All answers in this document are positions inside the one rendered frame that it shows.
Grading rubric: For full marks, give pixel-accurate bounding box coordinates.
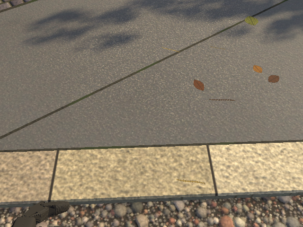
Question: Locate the robot left hand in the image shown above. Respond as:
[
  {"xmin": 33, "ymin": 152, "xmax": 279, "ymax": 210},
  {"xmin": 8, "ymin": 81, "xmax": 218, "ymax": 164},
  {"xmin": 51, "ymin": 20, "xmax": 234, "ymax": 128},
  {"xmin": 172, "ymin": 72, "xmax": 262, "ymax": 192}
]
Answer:
[{"xmin": 11, "ymin": 201, "xmax": 70, "ymax": 227}]

